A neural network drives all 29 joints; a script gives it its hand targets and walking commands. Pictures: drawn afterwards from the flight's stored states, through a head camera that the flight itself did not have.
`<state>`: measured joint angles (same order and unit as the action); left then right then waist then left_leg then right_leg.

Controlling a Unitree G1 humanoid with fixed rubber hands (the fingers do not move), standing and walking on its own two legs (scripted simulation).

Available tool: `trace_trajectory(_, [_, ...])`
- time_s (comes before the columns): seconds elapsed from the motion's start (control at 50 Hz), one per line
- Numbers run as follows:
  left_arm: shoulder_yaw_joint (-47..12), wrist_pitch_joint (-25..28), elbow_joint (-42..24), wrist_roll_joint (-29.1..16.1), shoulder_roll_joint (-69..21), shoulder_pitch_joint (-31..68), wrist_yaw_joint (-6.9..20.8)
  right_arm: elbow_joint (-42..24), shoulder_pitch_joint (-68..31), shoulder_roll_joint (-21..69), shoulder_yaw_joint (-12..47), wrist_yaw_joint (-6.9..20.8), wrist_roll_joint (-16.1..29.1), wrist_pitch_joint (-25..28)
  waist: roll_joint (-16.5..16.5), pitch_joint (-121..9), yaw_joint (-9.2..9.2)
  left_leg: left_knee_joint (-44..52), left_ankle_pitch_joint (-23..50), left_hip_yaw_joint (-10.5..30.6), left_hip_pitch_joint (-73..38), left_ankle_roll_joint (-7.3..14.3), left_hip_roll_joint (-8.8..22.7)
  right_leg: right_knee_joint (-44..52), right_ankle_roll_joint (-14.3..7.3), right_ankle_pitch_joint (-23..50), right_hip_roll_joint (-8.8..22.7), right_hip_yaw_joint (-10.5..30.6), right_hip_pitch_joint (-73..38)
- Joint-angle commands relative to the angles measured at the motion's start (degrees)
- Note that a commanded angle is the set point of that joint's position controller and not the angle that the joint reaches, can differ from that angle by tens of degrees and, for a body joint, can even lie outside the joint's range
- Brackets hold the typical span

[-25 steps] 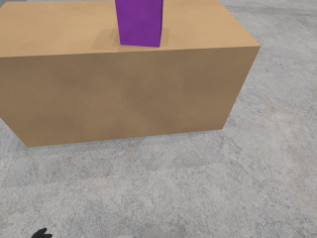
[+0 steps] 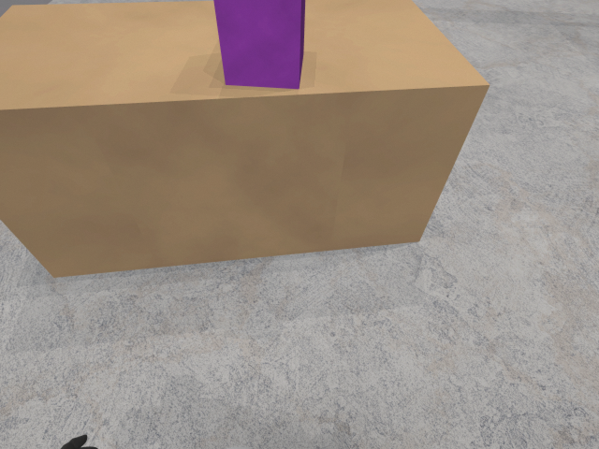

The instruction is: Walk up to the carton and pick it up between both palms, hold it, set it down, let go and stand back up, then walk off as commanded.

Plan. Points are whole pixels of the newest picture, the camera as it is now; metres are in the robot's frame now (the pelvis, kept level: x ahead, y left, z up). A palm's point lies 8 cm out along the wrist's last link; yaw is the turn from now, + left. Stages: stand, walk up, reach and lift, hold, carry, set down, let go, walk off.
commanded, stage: stand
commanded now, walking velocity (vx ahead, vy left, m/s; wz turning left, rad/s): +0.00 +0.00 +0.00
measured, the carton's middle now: (264, 22) +1.09 +0.07 +0.09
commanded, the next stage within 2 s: none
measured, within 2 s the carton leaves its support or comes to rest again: neither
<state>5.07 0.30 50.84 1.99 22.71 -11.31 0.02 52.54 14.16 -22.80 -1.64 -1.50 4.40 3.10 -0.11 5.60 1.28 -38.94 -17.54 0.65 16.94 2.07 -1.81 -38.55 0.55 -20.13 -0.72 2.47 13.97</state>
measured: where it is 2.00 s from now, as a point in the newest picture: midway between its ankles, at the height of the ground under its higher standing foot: outside the picture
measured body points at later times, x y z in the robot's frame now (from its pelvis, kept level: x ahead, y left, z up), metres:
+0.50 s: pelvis +0.01 +0.00 +0.01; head +0.02 +0.01 +0.45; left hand +0.11 +0.32 -0.10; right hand +0.08 -0.32 -0.10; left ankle +0.04 +0.10 -0.72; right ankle +0.01 -0.13 -0.72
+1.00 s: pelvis +0.01 +0.00 +0.01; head +0.03 +0.01 +0.46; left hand +0.12 +0.33 -0.10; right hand +0.09 -0.32 -0.10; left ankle +0.04 +0.10 -0.72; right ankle +0.01 -0.13 -0.72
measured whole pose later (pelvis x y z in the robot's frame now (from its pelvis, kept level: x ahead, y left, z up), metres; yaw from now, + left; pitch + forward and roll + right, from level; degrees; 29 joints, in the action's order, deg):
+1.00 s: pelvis +0.01 +0.00 +0.01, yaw +0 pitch -4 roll -1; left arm 5.1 0.1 51.1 2.0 22.7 -11.3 0.2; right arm 53.8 12.3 -22.8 -1.6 -1.3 4.4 3.1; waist -0.1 5.2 1.3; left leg -34.5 -16.4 0.7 14.5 2.0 -1.6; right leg -33.0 0.6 -18.3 -0.7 2.5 11.0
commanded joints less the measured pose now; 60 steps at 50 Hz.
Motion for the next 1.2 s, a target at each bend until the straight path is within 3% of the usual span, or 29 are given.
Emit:
trace_trajectory(0.0, [0.2,0.5,-1.6,-2.4,9.3,6.1,0.6,-0.2,-9.8,-12.2,-0.9,0.7,-6.1,1.7,3.2,-3.7,-2.95,19.4,-0.2,15.2,3.3,0.8,8.8,10.3,-4.9,4.1,4.4,5.8,-4.8])
trace_trajectory(0.02, [0.0,0.7,-1.8,-2.0,8.5,5.6,0.5,-0.5,-9.6,-11.5,-0.7,0.6,-6.2,1.8,3.0,-4.6,-3.10,18.6,3.2,15.3,2.4,1.2,9.0,9.7,-5.0,6.3,4.5,5.8,-5.4])
trace_trajectory(0.04, [0.2,0.5,-1.2,-2.2,9.6,5.8,0.5,-0.4,-8.5,-11.1,-0.7,0.6,-5.8,1.8,0.9,-3.5,-2.19,18.5,0.0,15.1,2.5,1.0,8.7,11.1,-5.1,4.3,4.6,6.1,-3.7])
trace_trajectory(0.08, [-0.1,0.5,-1.3,-2.0,9.4,7.1,0.3,-0.1,-7.8,-10.5,-0.5,0.3,-5.8,1.7,-0.9,-3.7,-2.17,16.5,7.2,13.2,0.1,0.9,7.7,12.1,-5.3,6.8,5.3,7.2,-2.7])
trace_trajectory(0.12, [0.0,0.7,-1.7,-2.3,9.4,6.4,0.5,0.1,-8.1,-12.2,-1.0,0.1,-6.1,1.6,2.6,-5.4,-2.45,16.8,10.5,14.2,-0.5,1.4,8.9,10.6,-4.9,9.6,4.8,5.7,-4.0])
trace_trajectory(0.16, [-0.1,0.4,-1.3,-2.7,8.6,5.0,0.3,0.4,-9.0,-12.7,-1.0,0.2,-6.4,1.7,3.2,-6.4,-3.33,17.9,9.8,15.4,-0.4,1.7,9.4,10.0,-4.6,8.9,4.0,5.1,-5.9])
trace_trajectory(0.2, [0.2,0.4,-1.3,-2.5,9.2,6.3,0.3,0.1,-8.6,-11.6,-0.7,0.5,-5.9,1.9,1.3,-6.8,-2.60,16.8,9.9,14.1,-1.5,1.4,9.4,10.4,-4.7,8.2,4.2,5.1,-5.0])
trace_trajectory(0.22, [-0.2,0.1,-1.2,-2.5,8.3,6.6,0.6,0.7,-6.7,-13.1,-1.2,0.1,-6.3,1.5,2.0,-6.4,-1.67,19.2,8.0,16.2,-1.4,0.5,10.5,9.0,-4.3,8.2,3.5,4.3,-4.7])
trace_trajectory(0.34, [0.0,-0.1,-1.0,-2.8,8.0,4.1,0.6,-0.3,-10.0,-12.2,-0.7,0.0,-6.5,1.6,5.2,-6.5,-3.58,21.1,7.2,17.3,-0.1,1.1,11.3,9.2,-4.0,6.2,2.9,3.7,-6.9])
trace_trajectory(0.38, [0.1,0.0,-1.1,-2.8,7.9,4.4,0.7,0.2,-9.8,-12.7,-0.8,0.2,-6.3,1.8,3.5,-4.7,-3.39,22.6,1.9,16.3,2.0,0.6,10.4,10.2,-4.2,4.1,3.1,4.2,-6.8])
trace_trajectory(0.42, [-0.2,0.0,-1.4,-2.3,8.2,5.8,0.7,0.8,-8.8,-12.1,-0.5,0.2,-6.2,1.9,5.0,-3.4,-2.82,21.0,7.0,15.1,1.7,0.7,9.9,11.1,-4.6,9.0,3.9,4.9,-6.4])
trace_trajectory(0.46, [-0.2,0.1,-1.4,-2.7,8.0,5.5,0.6,0.9,-8.9,-11.6,-0.6,0.3,-5.9,1.8,2.5,-5.1,-2.61,20.4,8.2,15.3,0.9,0.4,9.8,10.6,-4.6,10.2,4.4,4.4,-7.9])
trace_trajectory(0.5, [0.0,0.1,-1.1,-2.7,8.7,6.1,0.7,0.1,-9.8,-11.0,-0.5,0.7,-5.9,1.8,0.9,-6.6,-2.19,19.2,6.2,13.9,-1.4,0.6,9.0,12.4,-4.4,7.7,4.5,4.8,-6.0])
trace_trajectory(0.56, [-0.2,-0.2,-0.8,-2.6,8.2,5.3,0.8,0.3,-11.1,-12.1,-0.9,0.6,-6.4,1.7,4.3,-5.2,-2.92,20.8,3.8,14.8,-0.4,0.7,9.6,12.1,-3.8,5.8,3.8,4.5,-6.0])
trace_trajectory(0.6, [-0.2,-0.2,-1.3,-2.7,7.6,6.4,0.7,1.3,-8.7,-11.5,-0.4,0.5,-6.0,1.5,1.4,-4.6,-2.31,21.2,4.4,14.1,0.3,0.3,9.5,12.4,-4.0,8.1,4.2,5.0,-6.8])
trace_trajectory(0.64, [-0.1,0.1,-1.2,-2.5,9.2,7.2,0.5,1.6,-8.9,-11.7,-0.9,0.6,-6.0,1.6,2.2,-4.8,-1.52,21.1,6.5,13.7,-1.2,0.1,9.1,12.6,-4.3,9.4,5.0,4.9,-6.4])
trace_trajectory(0.66, [-0.1,0.0,-1.0,-2.7,7.9,5.2,0.6,1.3,-9.2,-11.9,-0.7,0.5,-6.3,1.8,3.8,-5.3,-2.29,20.3,8.8,14.0,-2.0,0.5,9.7,11.9,-4.2,9.3,4.5,5.1,-5.9])
trace_trajectory(0.7, [-0.3,0.4,-0.6,-2.8,8.4,5.0,0.6,1.1,-9.2,-12.0,-0.5,0.6,-5.9,1.8,1.5,-6.0,-2.94,19.2,10.9,13.4,-1.3,0.8,9.4,12.4,-4.2,10.2,5.0,4.6,-7.9])
trace_trajectory(0.74, [-0.2,0.1,-1.3,-2.8,7.9,6.2,0.6,1.2,-9.9,-12.3,-0.9,0.4,-6.4,1.8,2.0,-6.1,-2.93,20.1,13.1,14.1,-2.3,0.4,10.0,11.1,-3.9,10.4,4.4,4.2,-7.0])
trace_trajectory(0.82, [-0.1,-0.2,-0.7,-2.5,8.2,6.2,0.6,1.5,-9.4,-11.9,-0.8,0.5,-6.1,1.5,4.1,-6.7,-2.19,20.2,9.5,14.7,-2.2,1.0,10.2,12.5,-3.7,9.0,4.2,4.2,-7.0])
trace_trajectory(0.88, [0.0,0.1,-0.4,-2.3,8.9,5.9,0.3,1.1,-9.7,-10.8,-0.5,0.5,-5.9,1.5,1.6,-4.4,-1.96,21.3,6.8,14.1,-0.2,0.6,9.4,12.6,-4.1,9.0,4.5,4.6,-7.2])
trace_trajectory(0.9, [-0.4,0.4,-0.9,-2.4,7.9,6.9,0.6,1.3,-9.6,-11.5,-0.5,0.5,-6.0,1.4,3.8,-3.6,-2.34,21.2,8.1,13.6,-0.5,0.7,9.1,13.6,-4.4,9.0,5.1,4.7,-7.0])
trace_trajectory(0.92, [-0.3,0.5,-0.6,-2.3,8.6,6.3,0.6,1.5,-9.5,-11.6,-0.8,0.5,-5.9,1.3,1.6,-5.0,-1.94,20.6,8.6,13.8,-1.8,1.0,9.4,13.1,-4.2,8.7,5.2,4.5,-6.3])
trace_trajectory(0.96, [-0.8,0.4,-1.3,-2.7,7.8,6.5,0.6,1.9,-8.7,-10.9,-0.3,0.7,-5.9,1.2,2.2,-5.5,-2.15,19.1,13.3,13.1,-2.8,0.9,8.9,13.0,-4.5,12.4,5.5,4.6,-6.8])
trace_trajectory(0.98, [-0.5,0.2,-0.7,-2.6,7.5,5.5,0.3,1.3,-10.1,-12.1,-0.6,0.5,-6.1,1.5,3.9,-7.1,-2.40,19.5,12.3,13.3,-3.6,0.9,9.4,13.0,-4.3,11.1,5.1,4.8,-7.3])
trace_trajectory(1.06, [-0.4,-0.2,-1.2,-2.7,7.7,7.0,0.6,1.7,-9.6,-11.5,-0.5,0.5,-5.7,1.6,3.8,-5.3,-1.88,21.6,8.1,14.2,-2.8,0.3,9.7,13.2,-4.0,8.7,4.3,4.1,-6.2])
trace_trajectory(1.08, [-0.2,-0.4,-0.8,-2.9,7.9,5.5,0.4,1.9,-10.5,-12.4,-0.8,0.7,-6.1,1.8,4.3,-4.8,-2.90,22.3,7.0,15.3,-1.8,0.3,10.4,13.5,-3.8,8.0,3.9,4.2,-7.1])
trace_trajectory(1.1, [-0.3,-0.4,-0.9,-2.7,8.0,6.4,0.4,1.5,-9.9,-12.2,-0.7,0.7,-6.2,1.5,3.1,-4.9,-1.59,22.3,4.8,14.7,-1.9,0.3,10.1,13.4,-3.8,6.5,4.2,4.3,-6.5])
trace_trajectory(1.18, [0.2,-0.2,-0.5,-2.6,9.3,4.9,0.4,2.0,-10.1,-12.2,-0.7,0.4,-6.0,1.5,4.7,-4.9,-2.89,22.9,7.6,15.2,-0.7,0.0,10.2,12.8,-3.9,8.4,4.2,4.1,-8.9])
